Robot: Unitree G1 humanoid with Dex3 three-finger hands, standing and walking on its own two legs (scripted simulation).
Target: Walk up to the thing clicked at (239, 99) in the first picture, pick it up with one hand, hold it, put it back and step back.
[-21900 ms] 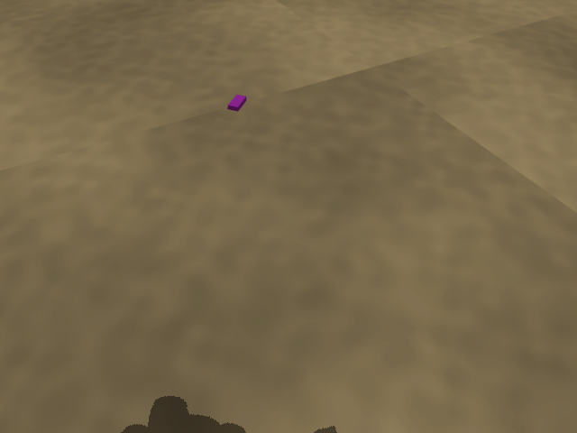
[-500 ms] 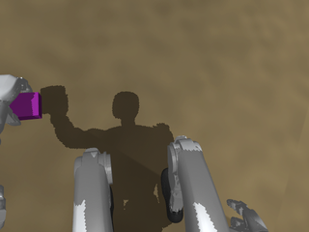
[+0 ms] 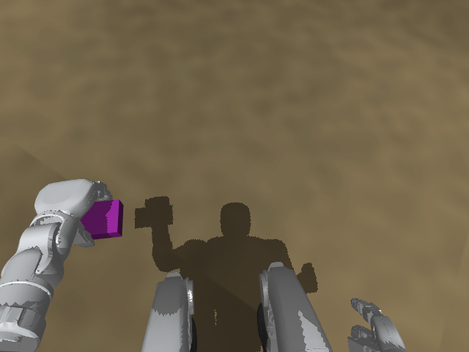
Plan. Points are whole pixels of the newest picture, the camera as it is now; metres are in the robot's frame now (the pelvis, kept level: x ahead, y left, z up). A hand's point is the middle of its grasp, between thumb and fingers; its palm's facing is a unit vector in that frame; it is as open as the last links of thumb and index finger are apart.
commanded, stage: lift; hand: left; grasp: from above
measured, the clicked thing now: (85, 221) +0.37 +0.27 -0.11
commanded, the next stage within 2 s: hold in 0.64 s
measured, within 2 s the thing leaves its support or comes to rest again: neither
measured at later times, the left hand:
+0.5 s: hand (72, 195) +0.36 +0.22 +0.04, palm faces -0.45 -0.10 -0.89, open 9.1 cm
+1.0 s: hand (54, 160) +0.39 +0.23 +0.10, palm faces -0.47 -0.07 -0.88, open 9.1 cm
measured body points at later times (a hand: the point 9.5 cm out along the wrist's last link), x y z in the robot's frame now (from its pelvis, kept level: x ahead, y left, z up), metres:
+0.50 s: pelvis +0.04 -0.01 +0.12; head +0.10 -0.01 +0.57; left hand +0.38 +0.22 +0.09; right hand +0.12 -0.28 +0.00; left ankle +0.07 +0.12 -0.55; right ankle +0.09 -0.15 -0.55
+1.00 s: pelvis +0.08 +0.00 +0.17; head +0.11 -0.01 +0.62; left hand +0.41 +0.23 +0.15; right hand +0.18 -0.27 +0.05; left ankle +0.07 +0.12 -0.55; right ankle +0.09 -0.15 -0.55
